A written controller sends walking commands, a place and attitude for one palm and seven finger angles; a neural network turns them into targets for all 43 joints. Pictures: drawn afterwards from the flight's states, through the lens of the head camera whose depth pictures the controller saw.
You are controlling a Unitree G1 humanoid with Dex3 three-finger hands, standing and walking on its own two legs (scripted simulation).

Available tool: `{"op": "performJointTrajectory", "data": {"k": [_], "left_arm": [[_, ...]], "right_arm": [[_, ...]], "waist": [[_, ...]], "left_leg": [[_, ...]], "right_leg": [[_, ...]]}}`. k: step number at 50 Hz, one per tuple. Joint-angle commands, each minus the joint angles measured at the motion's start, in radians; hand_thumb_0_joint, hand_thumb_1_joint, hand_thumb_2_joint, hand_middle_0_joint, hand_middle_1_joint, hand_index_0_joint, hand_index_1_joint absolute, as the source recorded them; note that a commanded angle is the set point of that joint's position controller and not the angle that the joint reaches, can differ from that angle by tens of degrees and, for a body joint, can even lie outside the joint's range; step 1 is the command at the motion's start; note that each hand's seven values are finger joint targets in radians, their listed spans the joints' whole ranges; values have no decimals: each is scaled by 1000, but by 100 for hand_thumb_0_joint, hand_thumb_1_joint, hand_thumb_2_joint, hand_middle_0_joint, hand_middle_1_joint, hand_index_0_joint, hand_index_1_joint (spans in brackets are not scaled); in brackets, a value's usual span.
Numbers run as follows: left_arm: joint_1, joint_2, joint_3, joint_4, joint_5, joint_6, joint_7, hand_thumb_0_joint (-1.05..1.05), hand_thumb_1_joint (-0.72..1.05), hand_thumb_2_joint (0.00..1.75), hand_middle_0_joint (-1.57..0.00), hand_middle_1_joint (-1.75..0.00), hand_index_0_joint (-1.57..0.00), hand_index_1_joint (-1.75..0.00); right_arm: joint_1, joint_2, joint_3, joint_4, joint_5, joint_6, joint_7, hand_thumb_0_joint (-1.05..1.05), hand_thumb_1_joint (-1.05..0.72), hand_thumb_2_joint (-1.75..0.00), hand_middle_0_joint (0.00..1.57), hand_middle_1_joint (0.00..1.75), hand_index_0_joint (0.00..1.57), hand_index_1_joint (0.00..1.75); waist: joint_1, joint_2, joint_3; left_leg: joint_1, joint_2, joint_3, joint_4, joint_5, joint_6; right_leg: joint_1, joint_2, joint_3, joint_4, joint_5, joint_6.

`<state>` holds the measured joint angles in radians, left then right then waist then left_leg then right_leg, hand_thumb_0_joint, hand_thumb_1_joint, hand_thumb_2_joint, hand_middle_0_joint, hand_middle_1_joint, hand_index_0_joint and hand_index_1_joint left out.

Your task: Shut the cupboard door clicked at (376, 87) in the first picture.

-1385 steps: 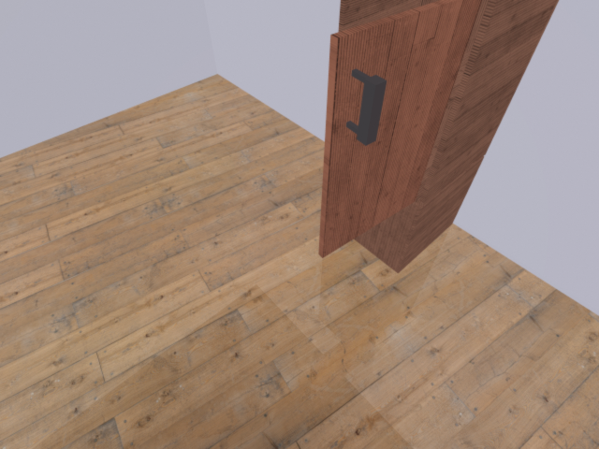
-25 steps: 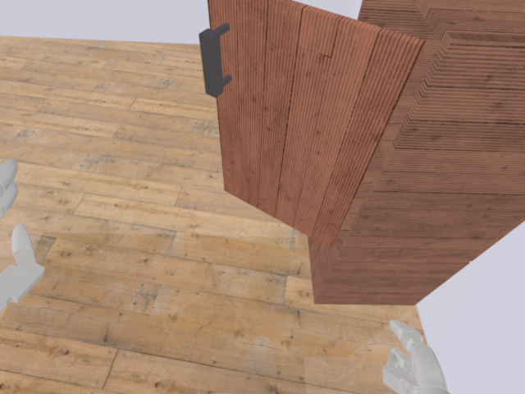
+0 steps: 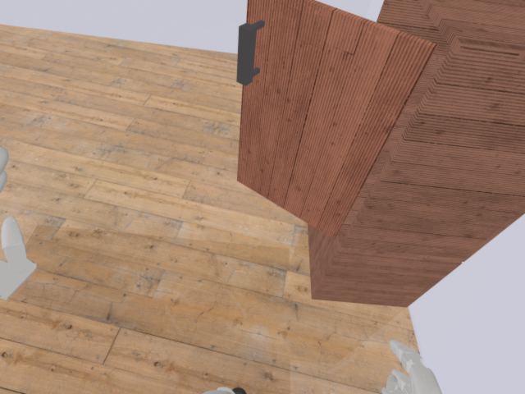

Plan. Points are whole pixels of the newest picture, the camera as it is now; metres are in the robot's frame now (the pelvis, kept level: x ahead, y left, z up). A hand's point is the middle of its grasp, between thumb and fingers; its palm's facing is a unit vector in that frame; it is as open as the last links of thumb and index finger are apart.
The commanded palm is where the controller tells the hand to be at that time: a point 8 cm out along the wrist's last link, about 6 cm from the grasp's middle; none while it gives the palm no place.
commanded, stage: step back with the hand held close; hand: left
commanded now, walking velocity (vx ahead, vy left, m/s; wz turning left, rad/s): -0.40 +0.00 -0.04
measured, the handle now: (252, 52) +0.75 +0.10 +0.14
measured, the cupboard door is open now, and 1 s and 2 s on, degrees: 58 58 58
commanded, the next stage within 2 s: stop stepping back and stand still in 0.14 s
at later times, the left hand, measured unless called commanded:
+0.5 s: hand out of the picture +0.01 +0.27 +0.20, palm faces +0.47 -0.78 -0.42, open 7.4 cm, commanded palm +0.01 +0.28 +0.19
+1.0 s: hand out of the picture -0.05 +0.33 +0.18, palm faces +0.53 -0.69 -0.49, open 7.4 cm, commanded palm -0.08 +0.33 +0.19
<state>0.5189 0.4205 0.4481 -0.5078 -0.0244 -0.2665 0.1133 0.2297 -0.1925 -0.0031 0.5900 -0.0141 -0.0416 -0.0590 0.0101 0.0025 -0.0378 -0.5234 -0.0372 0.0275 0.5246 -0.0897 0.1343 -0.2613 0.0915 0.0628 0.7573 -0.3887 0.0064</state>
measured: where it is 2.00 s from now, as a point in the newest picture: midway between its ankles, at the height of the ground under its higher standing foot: outside the picture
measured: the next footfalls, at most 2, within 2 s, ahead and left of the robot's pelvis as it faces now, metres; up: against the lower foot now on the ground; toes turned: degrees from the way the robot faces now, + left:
right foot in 0.30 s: -0.26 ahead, -0.12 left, +0.00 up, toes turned -8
left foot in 0.58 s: -0.11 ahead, +0.14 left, +0.00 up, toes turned +3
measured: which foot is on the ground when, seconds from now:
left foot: down 0.00-0.34, up 0.36-0.56, down 0.58-0.92, up 0.94-1.00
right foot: up 0.00-0.28, down 0.30-0.64, up 0.66-0.92, down 0.94-1.00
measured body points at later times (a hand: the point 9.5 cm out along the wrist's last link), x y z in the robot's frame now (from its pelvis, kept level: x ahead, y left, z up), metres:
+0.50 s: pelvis -0.17 -0.01 +0.00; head -0.20 +0.04 +0.45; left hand -0.02 +0.31 +0.22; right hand -0.07 -0.27 -0.08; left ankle -0.08 +0.11 -0.68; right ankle -0.30 -0.12 -0.73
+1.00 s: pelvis -0.23 +0.03 +0.00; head -0.26 +0.02 +0.45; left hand -0.08 +0.37 +0.21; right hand -0.08 -0.19 -0.10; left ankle -0.19 +0.15 -0.68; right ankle -0.24 -0.05 -0.73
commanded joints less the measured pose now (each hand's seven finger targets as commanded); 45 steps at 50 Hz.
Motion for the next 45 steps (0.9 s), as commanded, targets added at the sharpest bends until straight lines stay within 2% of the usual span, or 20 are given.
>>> {"op": "performJointTrajectory", "data": {"k": [1, 5, 8, 11, 14, 15, 16, 17, 19, 21, 25, 28, 30, 31, 32, 33, 35, 41, 43, 45], "left_arm": [[-55, 198, 121, -344, -32, -102, 14, 0, 90, 90, -20, -30, -20, -30], [38, 206, 142, -296, -57, -96, 20, 0, 90, 90, -20, -30, -20, -30], [-5, 229, 158, -317, -67, -91, 1, 0, 90, 90, -20, -30, -20, -30], [46, 270, 218, -353, -90, -78, -15, 0, 90, 90, -20, -30, -20, -30], [125, 333, 315, -385, -116, -55, -18, 0, 90, 90, -20, -30, -20, -30], [159, 410, 381, -412, -114, -48, -9, 0, 90, 90, -20, -30, -20, -30], [149, 363, 335, -399, -111, -37, -5, 0, 90, 90, -20, -30, -20, -30], [122, 361, 324, -386, -118, -25, 10, 0, 90, 90, -20, -30, -20, -30], [95, 297, 303, -312, -95, 6, 10, 0, 90, 90, -20, -30, -20, -30], [-9, 252, 224, -201, -73, 25, 20, 0, 90, 90, -20, -30, -20, -30], [-314, 131, -11, 57, -5, 64, 39, 0, 90, 90, -20, -30, -20, -30], [-344, 111, -74, -56, 8, 66, 59, 0, 90, 90, -20, -30, -20, -30], [-238, 182, -2, -257, -4, 39, 66, 0, 90, 90, -20, -30, -20, -30], [-217, 220, 41, -370, -9, 17, 68, 0, 90, 90, -20, -30, -20, -30], [-144, 265, 88, -453, -14, -1, 59, 0, 90, 90, -20, -30, -20, -30], [-82, 280, 113, -495, -17, -10, 51, 0, 90, 90, -20, -30, -20, -30], [45, 329, 212, -508, -34, -12, 56, 0, 90, 90, -20, -30, -20, -30], [141, 215, 218, -124, -44, 22, 57, 0, 90, 90, -20, -30, -20, -30], [83, 186, 183, 13, -37, 55, 54, 0, 90, 90, -20, -30, -20, -30], [58, 141, 105, 92, -24, 93, 48, 0, 90, 90, -20, -30, -20, -30]], "right_arm": [[-100, -156, -67, -125, -11, -108, -4, 0, -90, -90, 20, 30, 20, 30], [-57, -135, -76, -52, -9, -136, 10, 0, -90, -90, 20, 30, 20, 30], [-92, -133, -79, -60, 5, -146, 22, 0, -90, -90, 20, 30, 20, 30], [-133, -126, -74, -107, 7, -155, 27, 0, -90, -90, 20, 30, 20, 30], [-175, -123, -65, -180, 21, -112, 32, 0, -90, -90, 20, 30, 20, 30], [-153, -121, -64, -184, 30, -87, 29, 0, -90, -90, 20, 30, 20, 30], [-166, -93, -54, -180, 46, -55, 28, 0, -90, -90, 20, 30, 20, 30], [-185, -107, -59, -172, 42, -43, 24, 0, -90, -90, 20, 30, 20, 30], [-167, -111, -82, -100, 61, -44, 26, 0, -90, -90, 20, 30, 20, 30], [-167, -92, -44, -110, 37, -27, 0, 0, -90, -90, 20, 30, 20, 30], [-144, -144, -53, -52, 24, -78, -33, 0, -90, -90, 20, 30, 20, 30], [-76, -156, -57, -71, 30, -107, -49, 0, -90, -90, 20, 30, 20, 30], [-63, -190, -71, -118, 43, -118, -42, 0, -90, -90, 20, 30, 20, 30], [-58, -166, -66, -151, 33, -124, -23, 0, -90, -90, 20, 30, 20, 30], [-48, -129, -49, -126, 15, -139, -10, 0, -90, -90, 20, 30, 20, 30], [-68, -126, -48, -109, 4, -146, 3, 0, -90, -90, 20, 30, 20, 30], [-58, -136, -58, -96, 20, -142, 19, 0, -90, -90, 20, 30, 20, 30], [-96, -116, -34, -106, 8, -64, -9, 0, -90, -90, 20, 30, 20, 30], [-98, -127, -43, -102, 13, -41, -18, 0, -90, -90, 20, 30, 20, 30], [-97, -120, -44, -106, 28, -29, -20, 0, -90, -90, 20, 30, 20, 30]], "waist": [[11, 178, -196], [23, 222, -367], [23, 215, -426], [36, 192, -435], [56, 199, -317], [43, 61, -297], [26, -191, -157], [20, -265, -47], [-33, -140, 83], [-44, 23, 176], [-15, -56, 236], [-15, -75, 72], [-22, 196, -117], [-19, 238, -153], [-34, 305, -198], [-23, 198, -164], [-12, 124, -131], [-16, 297, 13], [1, 215, -5], [21, -45, -3]], "left_leg": [[198, 286, -341, -406, -314, -72], [669, 266, -256, -276, 337, -140], [842, 241, -167, -149, 648, -86], [758, 264, -164, -208, 524, -74], [381, 197, -53, -233, -175, -149], [358, 80, 21, -20, -280, -195], [322, 27, -3, 390, -298, -205], [132, 20, -80, 702, -304, -198], [-123, 84, -147, 804, -170, -172], [-89, 157, -98, 585, -179, -163], [102, 96, 58, 283, -260, -115], [295, 29, 89, -16, -189, -91], [568, 203, -169, -79, 248, -24], [671, 290, -333, -61, 570, 30], [667, 303, -406, -116, 544, 12], [492, 328, -422, -179, 372, 2], [365, 304, -326, -217, 151, -8], [-41, 304, -106, -390, -618, -51], [-119, 281, -64, -300, -684, -72], [-164, 153, 36, 59, -633, -100]], "right_leg": [[67, 13, -54, -49, -160, -12], [-51, 8, -71, -251, -150, -6], [-89, 14, -67, -203, -58, 24], [-19, 22, -86, -153, -130, 17], [184, -27, -148, -418, -103, -26], [124, -132, -81, -541, -78, -63], [-190, -375, 162, -655, -160, -115], [-324, -551, 311, -711, -239, -187], [-293, -437, 183, -611, -97, -178], [-244, -387, 96, -609, -156, -189], [-205, -343, 11, -540, -44, -129], [-12, -261, -61, -286, 258, -88], [-90, -139, -158, 84, 319, 3], [-231, -79, -133, 171, -24, -2], [-247, -70, -95, 290, -156, -17], [-187, -93, -50, 305, -172, -10], [-154, -87, -75, 245, -39, -4], [82, -64, -178, 18, 3, -28], [223, -39, -210, -97, -24, -40], [247, -101, -70, -314, -140, -79]]}}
